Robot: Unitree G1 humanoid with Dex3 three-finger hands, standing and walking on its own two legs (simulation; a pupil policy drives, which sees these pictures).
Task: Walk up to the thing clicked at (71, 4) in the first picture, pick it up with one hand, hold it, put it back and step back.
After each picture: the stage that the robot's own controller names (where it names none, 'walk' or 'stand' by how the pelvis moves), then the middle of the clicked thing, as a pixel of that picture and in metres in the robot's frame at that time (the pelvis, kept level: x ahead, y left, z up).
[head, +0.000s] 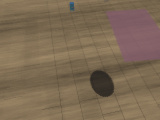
stand; (71, 6) +2.16 +0.11 -0.72
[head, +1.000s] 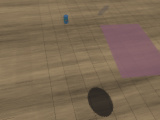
walk; (65, 19) +2.03 +0.16 -0.71
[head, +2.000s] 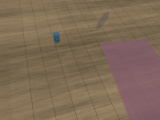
walk; (56, 38) +1.39 +0.20 -0.72
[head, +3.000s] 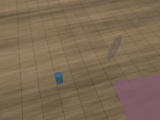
walk; (59, 78) +0.87 +0.21 -0.71
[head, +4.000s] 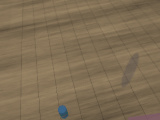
walk; (63, 112) +0.52 +0.22 -0.70
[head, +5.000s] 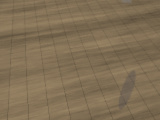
stand; out of the picture +0.35 +0.20 -0.71
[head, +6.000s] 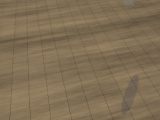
stand; out of the picture +0.32 +0.19 -0.72
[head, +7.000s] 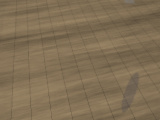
stand; out of the picture +0.33 +0.19 -0.73
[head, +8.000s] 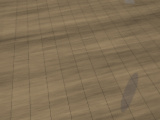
stand; out of the picture +0.34 +0.21 -0.73
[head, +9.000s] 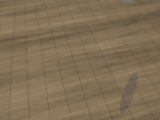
stand; out of the picture +0.32 +0.21 -0.73
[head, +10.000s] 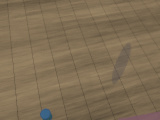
go down; (46, 115) +0.36 +0.21 -0.64
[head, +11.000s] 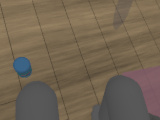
go down; (23, 68) +0.42 +0.22 -0.30
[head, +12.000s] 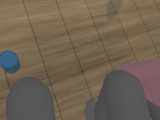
close in; (10, 63) +0.42 +0.23 -0.27
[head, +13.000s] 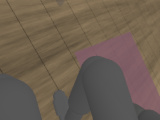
close; out of the picture +0.41 +0.26 -0.22
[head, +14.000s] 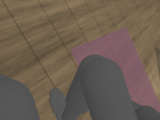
close; out of the picture +0.40 +0.27 -0.22
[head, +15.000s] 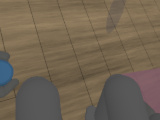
lift; (0, 75) +0.33 +0.26 -0.10
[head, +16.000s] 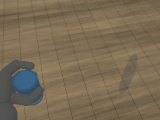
hold; (29, 88) +0.32 +0.18 +0.03
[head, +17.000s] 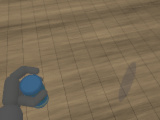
hold; (35, 92) +0.32 +0.17 +0.01
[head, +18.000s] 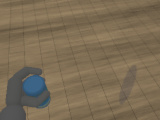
crouch; (37, 92) +0.32 +0.17 +0.01
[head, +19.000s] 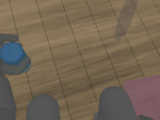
crouch; (17, 59) +0.42 +0.20 -0.08
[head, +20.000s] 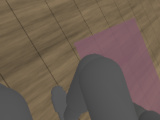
lower; out of the picture +0.42 +0.28 -0.23
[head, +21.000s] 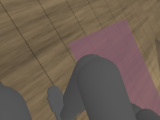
lower; out of the picture +0.42 +0.28 -0.23
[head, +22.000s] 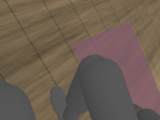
lower; out of the picture +0.42 +0.28 -0.22
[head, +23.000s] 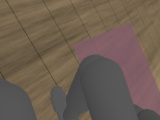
lower; out of the picture +0.41 +0.29 -0.22
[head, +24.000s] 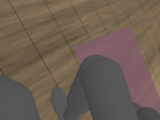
loosen; out of the picture +0.40 +0.27 -0.23
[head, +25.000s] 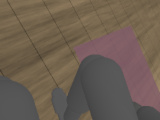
withdraw; out of the picture +0.40 +0.26 -0.23
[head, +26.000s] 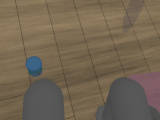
walk; (34, 67) +0.42 +0.20 -0.30
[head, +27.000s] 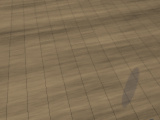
stand; out of the picture +0.33 +0.17 -0.66
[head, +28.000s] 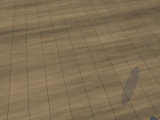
stand; out of the picture +0.35 +0.19 -0.67
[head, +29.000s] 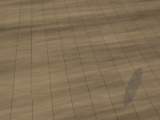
stand; out of the picture +0.35 +0.18 -0.68
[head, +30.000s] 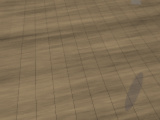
walk; out of the picture +0.36 +0.19 -0.72
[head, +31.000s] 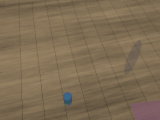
walk; (67, 99) +0.52 +0.11 -0.70
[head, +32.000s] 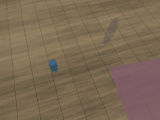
walk; (53, 66) +0.82 +0.26 -0.69
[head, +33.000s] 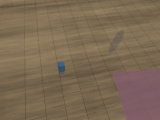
stand; (61, 67) +0.97 +0.19 -0.71
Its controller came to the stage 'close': yes
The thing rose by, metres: 0.72
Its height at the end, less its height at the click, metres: +0.00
